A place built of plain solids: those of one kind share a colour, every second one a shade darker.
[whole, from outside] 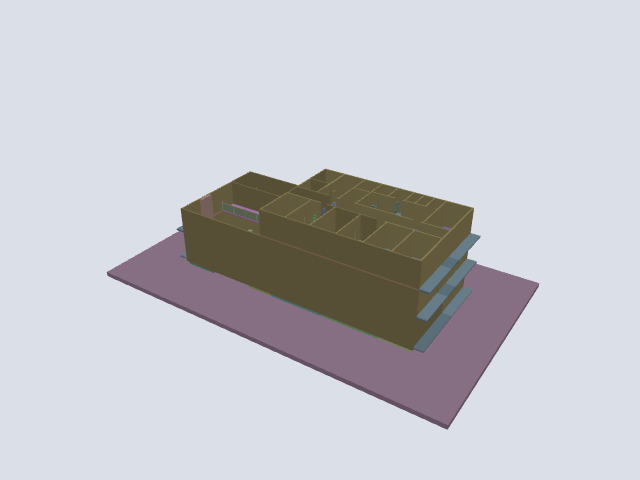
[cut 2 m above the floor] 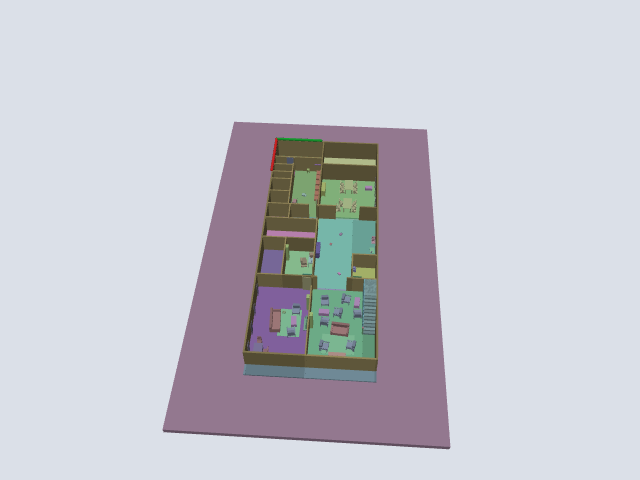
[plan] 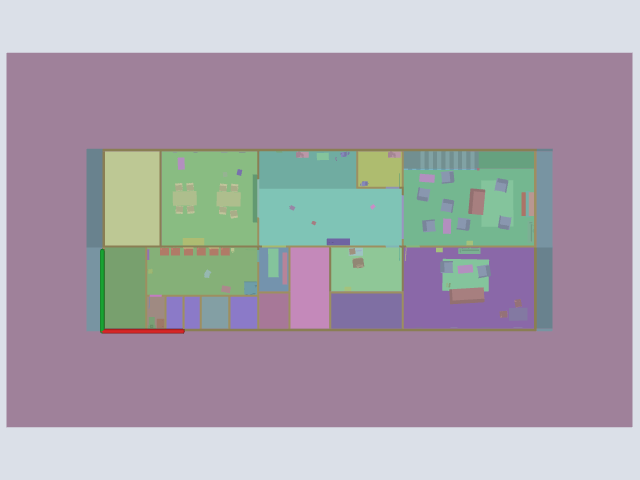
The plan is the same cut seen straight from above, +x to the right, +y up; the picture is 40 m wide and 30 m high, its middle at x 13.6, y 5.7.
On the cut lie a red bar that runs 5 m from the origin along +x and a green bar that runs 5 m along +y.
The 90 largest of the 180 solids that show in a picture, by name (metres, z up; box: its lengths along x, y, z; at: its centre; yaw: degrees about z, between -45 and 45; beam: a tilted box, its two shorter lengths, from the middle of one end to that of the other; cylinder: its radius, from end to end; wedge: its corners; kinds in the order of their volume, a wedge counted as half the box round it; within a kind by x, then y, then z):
{
 "under_1": {"box": [39.14, 23.4, 0.5], "at": [13.57, 5.7, -0.96]},
 "wall_1": {"box": [0.16, 5.07, 9.27], "at": [0.08, 2.69, 4.29]},
 "wall_2": {"box": [0.16, 1.56, 5.58], "at": [0.08, 6.14, 6.13]},
 "wall_3": {"box": [0.16, 5.88, 3.39], "at": [0.08, 8.3, 1.35]},
 "wall_4": {"box": [0.16, 4.19, 5.58], "at": [0.08, 9.14, 6.13]},
 "wall_5": {"box": [2.96, 0.13, 5.58], "at": [1.48, 5.29, 6.13]},
 "wall_6": {"box": [0.13, 1.99, 9.27], "at": [2.75, 1.16, 4.29]},
 "wall_7": {"box": [0.13, 2.95, 9.27], "at": [2.75, 3.75, 4.29]},
 "wall_8": {"box": [0.13, 4.19, 5.58], "at": [2.75, 9.14, 6.13]},
 "wall_9": {"box": [5.7, 0.13, 2.71], "at": [2.85, 6.99, 7.56]},
 "wall_10": {"box": [0.13, 5.88, 3.39], "at": [3.63, 8.3, 1.35]},
 "wall_11": {"box": [0.13, 1.99, 9.27], "at": [3.94, 1.16, 4.29]},
 "wall_12": {"box": [9.97, 0.13, 3.39], "at": [4.99, 5.29, 1.35]},
 "wall_13": {"box": [2.65, 0.13, 5.58], "at": [5.04, 2.21, 6.13]},
 "wall_14": {"box": [0.13, 1.99, 9.27], "at": [5.08, 1.16, 4.29]},
 "wall_15": {"box": [0.13, 4.19, 5.58], "at": [5.49, 9.14, 6.13]},
 "wall_16": {"box": [0.13, 1.99, 9.27], "at": [6.14, 1.16, 4.29]},
 "wall_17": {"box": [6.1, 0.13, 3.39], "at": [6.76, 2.21, 1.35]},
 "wall_18": {"box": [6.26, 0.13, 5.58], "at": [6.84, 5.29, 6.13]},
 "wall_19": {"box": [0.13, 1.99, 9.27], "at": [7.93, 1.16, 4.29]},
 "wall_20": {"box": [0.13, 4.19, 5.58], "at": [8.23, 9.14, 6.13]},
 "wall_21": {"box": [16.65, 0.16, 2.71], "at": [8.32, 0.08, 7.56]},
 "wall_22": {"box": [16.65, 0.16, 2.71], "at": [8.32, 11.32, 7.56]},
 "wall_23": {"box": [2.7, 0.13, 5.58], "at": [8.46, 2.21, 6.13]},
 "wall_24": {"box": [5.5, 0.13, 2.71], "at": [9.29, 6.99, 7.56]},
 "wall_25": {"box": [0.13, 1.99, 9.27], "at": [9.74, 1.16, 4.29]},
 "wall_26": {"box": [0.13, 2.74, 5.58], "at": [9.74, 3.86, 6.13]},
 "wall_27": {"box": [2.08, 0.13, 9.27], "at": [10.72, 2.42, 4.29]},
 "wall_28": {"box": [0.13, 4.19, 5.58], "at": [10.97, 9.14, 6.13]},
 "wall_29": {"box": [0.13, 2.2, 9.27], "at": [11.7, 1.26, 4.29]},
 "wall_30": {"box": [0.13, 2.74, 9.27], "at": [11.7, 3.86, 4.29]},
 "wall_31": {"box": [27.14, 0.16, 6.4], "at": [13.57, 0.08, 2.85]},
 "wall_32": {"box": [27.14, 0.16, 6.4], "at": [13.57, 11.32, 2.85]},
 "wall_33": {"box": [0.13, 4.19, 5.58], "at": [13.72, 9.14, 6.13]},
 "wall_34": {"box": [0.23, 2.74, 5.58], "at": [14.19, 1.53, 6.13]},
 "wall_35": {"box": [0.23, 0.9, 5.58], "at": [14.19, 3.48, 6.13]},
 "wall_36": {"box": [0.13, 2.74, 3.39], "at": [14.23, 3.86, 1.35]},
 "wall_37": {"box": [6.24, 0.13, 3.39], "at": [14.59, 5.29, 1.35]},
 "wall_38": {"box": [4.0, 0.13, 2.71], "at": [14.65, 6.99, 7.56]},
 "wall_39": {"box": [3.9, 0.13, 2.71], "at": [14.7, 5.29, 7.56]},
 "wall_40": {"box": [0.13, 2.21, 3.39], "at": [15.93, 10.13, 1.35]},
 "wall_41": {"box": [4.67, 0.13, 3.39], "at": [16.5, 2.42, 1.35]},
 "wall_42": {"box": [0.16, 2.74, 2.71], "at": [16.57, 1.53, 7.56]},
 "wall_43": {"box": [0.16, 4.19, 2.71], "at": [16.57, 9.14, 7.56]},
 "wall_44": {"box": [0.13, 2.74, 3.39], "at": [18.77, 3.86, 1.35]},
 "wall_45": {"box": [0.13, 2.21, 3.39], "at": [18.77, 10.13, 1.35]},
 "wall_46": {"box": [9.53, 0.13, 2.71], "at": [22.38, 3.42, 4.7]},
 "wall_47": {"box": [7.3, 0.13, 3.39], "at": [23.49, 5.29, 1.35]},
 "wall_48": {"box": [0.16, 3.2, 2.71], "at": [27.06, 1.76, 4.7]},
 "wall_49": {"box": [0.16, 5.07, 3.39], "at": [27.06, 2.69, 1.35]},
 "wall_50": {"box": [0.16, 7.75, 2.71], "at": [27.06, 7.37, 4.7]},
 "wall_51": {"box": [0.16, 5.88, 3.39], "at": [27.06, 8.3, 1.35]},
 "stair_1": {"box": [0.52, 1.08, 3.29], "at": [19.1, 10.7, 1.34]},
 "stair_2": {"box": [1.04, 1.08, 2.94], "at": [19.36, 10.7, 1.17]},
 "stair_3": {"box": [1.3, 1.08, 2.76], "at": [19.49, 10.7, 1.08]},
 "stair_4": {"box": [1.56, 1.08, 2.59], "at": [19.62, 10.7, 0.99]},
 "stair_5": {"box": [1.82, 1.08, 2.41], "at": [19.75, 10.7, 0.9]},
 "stair_6": {"box": [2.08, 1.08, 2.23], "at": [19.88, 10.7, 0.82]},
 "stair_7": {"box": [2.34, 1.08, 2.06], "at": [20.01, 10.7, 0.73]},
 "stair_8": {"box": [2.6, 1.08, 1.88], "at": [20.14, 10.7, 0.64]},
 "stair_9": {"box": [2.86, 1.08, 1.71], "at": [20.27, 10.7, 0.55]},
 "stair_10": {"box": [3.12, 1.08, 1.53], "at": [20.4, 10.7, 0.47]},
 "stair_11": {"box": [3.38, 1.08, 1.35], "at": [20.53, 10.7, 0.38]},
 "stair_12": {"box": [3.64, 1.08, 1.18], "at": [20.66, 10.7, 0.29]},
 "stair_13": {"box": [3.9, 1.08, 1.0], "at": [20.79, 10.7, 0.2]},
 "stair_14": {"box": [4.16, 1.08, 0.83], "at": [20.92, 10.7, 0.11]},
 "stair_15": {"box": [4.42, 1.08, 0.65], "at": [21.05, 10.7, 0.03]},
 "stair_16": {"box": [4.68, 1.08, 0.48], "at": [21.18, 10.7, -0.06]},
 "floor_lobby_1": {"box": [6.05, 2.34, 0.8], "at": [12.84, 10.07, -0.4]},
 "floor_lobby_2": {"box": [8.9, 3.54, 0.8], "at": [14.26, 7.13, -0.4]},
 "floor_lounge_1": {"box": [8.14, 4.8, 0.8], "at": [22.91, 7.76, -0.4]},
 "floor_lounge_2": {"box": [3.46, 1.08, 0.8], "at": [25.25, 10.7, -0.4]},
 "floor_game_1": {"box": [8.14, 5.07, 0.8], "at": [22.91, 2.69, -0.4]},
 "floor_cafeteria_1": {"box": [5.98, 5.88, 0.5], "at": [6.69, 8.3, -0.55]},
 "floor_mens_1": {"box": [6.87, 2.95, 0.8], "at": [6.25, 3.75, -0.4]},
 "floor_kitchen_1": {"box": [3.41, 5.88, 0.5], "at": [1.86, 8.3, -0.55]},
 "floor_mainstair_1": {"box": [2.41, 5.07, 0.8], "at": [12.96, 2.69, -0.4]},
 "floor_office_1": {"box": [4.41, 2.74, 0.8], "at": [16.5, 3.86, -0.4]},
 "floor_parcel_1": {"box": [4.41, 2.2, 0.8], "at": [16.5, 1.26, -0.4]},
 "floor_service_stair_1": {"box": [2.52, 5.07, 0.5], "at": [1.42, 2.69, -0.55]},
 "floor_mstall_1": {"box": [1.0, 1.99, 0.8], "at": [4.51, 1.16, -0.4]},
 "floor_mstall_2": {"box": [0.94, 1.99, 0.8], "at": [5.61, 1.16, -0.4]},
 "floor_mstall_3": {"box": [1.68, 1.99, 0.8], "at": [8.84, 1.16, -0.4]},
 "floor_checkroom_1": {"box": [2.72, 2.21, 0.8], "at": [17.35, 10.13, -0.4]},
 "floor_liftlob_1": {"box": [1.82, 2.74, 0.8], "at": [10.72, 3.86, -0.4]},
 "floor_lift_1": {"box": [1.82, 2.2, 0.8], "at": [10.72, 1.26, -0.4]},
 "upper_floor_gallery_1": {"box": [10.36, 1.87, 0.16], "at": [21.8, 4.42, 3.26]},
 "fixture_breast_lounge_1": {"box": [0.34, 1.47, 6.1], "at": [26.81, 7.94, 3.0]},
 "floor_murinals_1": {"box": [1.66, 1.99, 0.8], "at": [7.04, 1.16, -0.4]},
 "floor_1": {"box": [1.07, 1.99, 0.8], "at": [3.35, 1.16, -0.4]}
}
